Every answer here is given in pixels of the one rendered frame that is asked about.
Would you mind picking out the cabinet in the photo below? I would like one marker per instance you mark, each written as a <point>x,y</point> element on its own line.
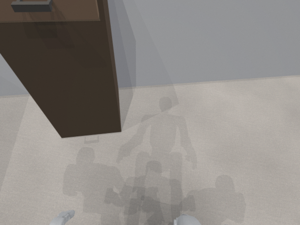
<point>68,67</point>

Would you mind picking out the drawer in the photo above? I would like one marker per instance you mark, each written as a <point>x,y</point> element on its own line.
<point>61,10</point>

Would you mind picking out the handle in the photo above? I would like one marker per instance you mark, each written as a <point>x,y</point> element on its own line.
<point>32,6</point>

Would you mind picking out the robot right thigh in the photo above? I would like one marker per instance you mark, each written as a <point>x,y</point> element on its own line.
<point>186,220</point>

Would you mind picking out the robot left hand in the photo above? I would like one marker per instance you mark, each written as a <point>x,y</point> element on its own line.
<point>63,217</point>

